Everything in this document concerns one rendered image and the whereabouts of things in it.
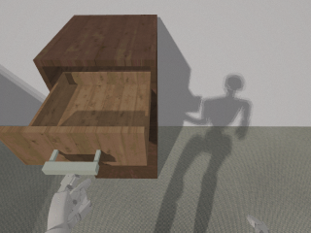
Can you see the right robot hand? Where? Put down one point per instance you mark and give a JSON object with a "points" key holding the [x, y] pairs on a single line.
{"points": [[259, 227]]}

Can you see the cabinet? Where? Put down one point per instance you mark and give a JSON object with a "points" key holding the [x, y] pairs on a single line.
{"points": [[108, 43]]}

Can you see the handle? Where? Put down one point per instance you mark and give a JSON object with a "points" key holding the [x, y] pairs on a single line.
{"points": [[89, 168]]}

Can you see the drawer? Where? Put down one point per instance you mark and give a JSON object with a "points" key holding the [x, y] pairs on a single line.
{"points": [[86, 112]]}

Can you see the left robot hand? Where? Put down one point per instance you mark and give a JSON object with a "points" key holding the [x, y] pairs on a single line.
{"points": [[66, 209]]}

